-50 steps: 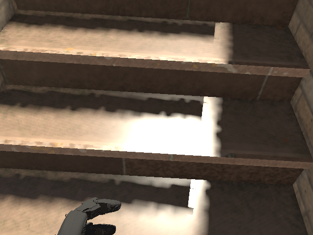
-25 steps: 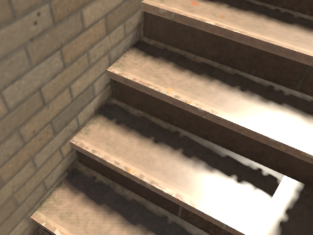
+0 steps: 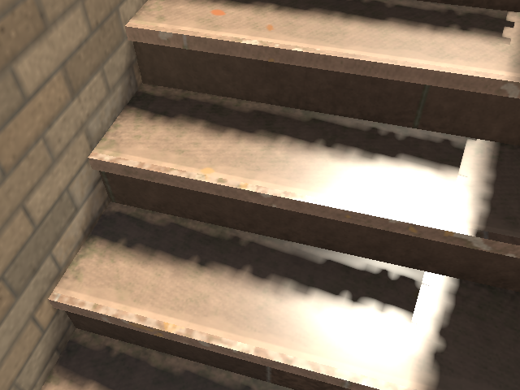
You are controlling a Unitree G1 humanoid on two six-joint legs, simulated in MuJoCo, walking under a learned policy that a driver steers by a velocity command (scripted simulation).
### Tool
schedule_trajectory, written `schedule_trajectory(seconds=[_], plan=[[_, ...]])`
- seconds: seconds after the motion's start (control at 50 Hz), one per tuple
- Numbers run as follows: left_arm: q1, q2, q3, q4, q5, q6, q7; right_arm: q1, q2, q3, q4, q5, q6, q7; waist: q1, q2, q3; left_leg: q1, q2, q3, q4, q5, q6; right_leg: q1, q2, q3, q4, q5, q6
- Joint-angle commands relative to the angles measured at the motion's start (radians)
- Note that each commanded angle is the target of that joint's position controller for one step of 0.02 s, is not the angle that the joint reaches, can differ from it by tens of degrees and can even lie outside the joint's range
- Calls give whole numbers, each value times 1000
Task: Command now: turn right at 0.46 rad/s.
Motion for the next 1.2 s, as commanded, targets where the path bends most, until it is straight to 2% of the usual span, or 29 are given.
schedule_trajectory(seconds=[0.02,0.06,0.1,0.12,0.14,0.16,0.18,0.22,0.26,0.34,0.42,0.5,0.62,0.74,0.76,0.8,0.82,0.84,0.86,0.88,0.9,0.92,0.94,0.98,1.02,1.08,1.1,1.18,1.2], plan=[[33,-15,-5,-90,31,-7,-27,-240,-84,11,-103,-9,-23,-3,138,19,-47,60,230,-133,-171,525,170,-2,-91,120,-313,-8,-8],[77,-82,-25,-54,-42,-26,-102,-262,-231,-43,-130,27,46,4,120,71,-7,30,166,-37,-149,477,132,208,36,-127,-727,302,-6],[119,-39,-23,-27,-75,-21,-116,-204,-233,-48,-104,-19,84,45,83,66,-19,18,176,-38,-40,282,80,294,86,-87,-944,541,-45],[191,124,16,-25,-48,-44,-87,-90,-113,-31,-115,-14,71,45,38,-134,-93,-103,59,46,205,68,-16,393,-36,109,-841,1137,-162],[279,346,60,-38,-34,-64,-64,-92,-76,-17,-194,21,54,29,75,-372,-147,-346,-118,55,404,-290,-117,518,-336,514,-894,1611,-409],[329,314,45,5,7,-85,-64,-177,-79,-11,-194,54,39,32,141,-362,-117,-508,-168,-93,685,-404,-127,540,-364,568,-952,1419,-486],[235,224,17,21,32,-92,-93,-260,-90,-5,-193,68,16,38,150,-335,-26,-588,-147,-167,933,-384,-90,398,-297,447,-916,1193,-423],[75,108,-28,-10,-8,-59,-126,-289,-147,-39,-182,36,-10,19,63,-199,-37,-571,-127,-201,1004,-253,-17,255,-214,316,-907,1077,-366],[59,78,-47,4,-24,-30,-122,-311,-90,-19,-217,30,-19,-6,22,-171,-92,-554,-145,-186,977,-211,-38,276,-207,313,-878,1163,-354],[152,109,-53,17,18,-50,-97,-255,-71,20,-170,32,-1,-1,56,-164,-145,-681,-143,-179,1188,-158,-111,334,-219,385,-847,1205,-374],[219,101,-56,32,6,-80,-69,-283,-58,56,-156,19,4,-5,118,-97,-154,-815,-114,-198,1264,-185,-135,383,-196,454,-815,1114,-376],[294,87,-56,62,-2,-88,-37,-320,-19,94,-163,12,-3,-6,155,-142,-134,-949,-93,-208,1268,-224,-147,451,-190,535,-798,1089,-382],[345,116,-43,107,29,-89,8,-422,1,140,-190,11,-31,33,196,-195,-61,-1236,-92,-234,1485,-346,-75,495,-172,569,-787,884,-313],[172,153,-56,86,14,-83,25,-385,70,168,-222,-18,18,78,73,-134,-47,-1039,-36,-187,1222,-61,-30,160,-125,571,-881,545,-288],[92,221,-37,55,-19,-76,4,-487,83,186,-264,-11,53,109,42,-99,-21,-811,-57,-120,982,-505,-41,-40,-159,534,-1050,455,-288],[56,235,-27,118,20,-61,-25,-387,105,197,-186,-1,87,147,15,-192,-4,-516,-58,-140,868,-251,-44,-152,-206,514,-1182,197,-255],[-55,245,-29,74,-26,-79,-42,-313,36,162,-141,25,60,172,-23,-227,-17,-366,-127,-54,826,-210,-28,-89,-145,416,-1134,552,-235],[-24,229,-29,100,-29,-96,-57,-220,-24,144,-52,31,37,179,-16,-172,-116,-219,-179,-110,642,-61,23,4,-73,311,-966,1035,-204],[91,152,-30,104,-2,-103,-70,-121,-92,129,-6,-11,27,173,18,69,-286,73,-123,-468,460,285,173,-123,83,275,-765,1005,-117],[116,118,-28,86,20,-89,-64,30,-183,87,19,-27,45,156,-23,323,-393,312,58,-878,94,90,296,-335,182,278,-540,333,-47],[103,124,0,130,-6,-70,-54,173,-186,81,71,-25,41,156,-105,337,-319,254,133,-1194,-52,-258,316,-427,215,464,-106,261,-28],[27,132,16,139,-21,-59,-39,214,-202,84,121,-9,15,138,-104,236,-189,106,112,-1218,-135,-476,298,-506,230,453,236,350,-31],[-11,111,5,132,-13,-63,-22,110,-184,93,135,11,-6,120,-29,186,-109,-9,99,-1110,-120,-552,272,-579,200,433,362,418,-46],[-26,95,-25,183,23,-55,-2,-109,6,140,122,20,-21,104,57,-3,-111,-224,91,-897,-27,-378,270,-523,100,349,484,536,-72],[-28,77,-42,207,30,-25,-4,-215,131,176,140,19,-26,92,105,-32,-125,-316,54,-749,-49,-180,236,-475,55,322,515,526,-91],[-43,106,-49,229,38,-20,-36,-293,100,185,137,29,-72,83,146,-30,-147,-353,-51,-416,-9,67,153,-366,55,275,433,545,-69],[-94,143,-43,210,39,-18,-29,-270,83,189,132,25,-73,93,133,-66,-148,-314,-38,-390,-32,13,156,-390,37,243,344,492,-17],[-115,168,-30,248,54,-29,-22,-148,8,183,136,26,-69,102,58,35,-76,-215,-15,-384,-44,-67,180,-400,47,214,307,462,43],[-121,141,-38,239,47,-29,-28,-211,34,194,105,50,-71,119,84,9,-61,-177,-13,-324,-71,-61,143,-347,5,140,66,359,61]])
Velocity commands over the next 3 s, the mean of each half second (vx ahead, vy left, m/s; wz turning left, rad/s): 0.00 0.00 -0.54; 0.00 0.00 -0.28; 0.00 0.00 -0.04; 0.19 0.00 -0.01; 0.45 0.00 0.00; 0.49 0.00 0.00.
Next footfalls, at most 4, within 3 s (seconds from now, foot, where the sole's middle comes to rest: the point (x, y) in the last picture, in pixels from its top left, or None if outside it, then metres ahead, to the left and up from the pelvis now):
0.84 left None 0.26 0.05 -0.60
1.30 right None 0.21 -0.18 -0.60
2.24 left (306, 304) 0.56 -0.08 -0.44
2.74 right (445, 184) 0.73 -0.37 -0.27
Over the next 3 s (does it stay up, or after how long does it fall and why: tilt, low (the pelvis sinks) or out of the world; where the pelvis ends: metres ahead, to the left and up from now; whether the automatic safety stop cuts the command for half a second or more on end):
stays up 0.72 -0.27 0.48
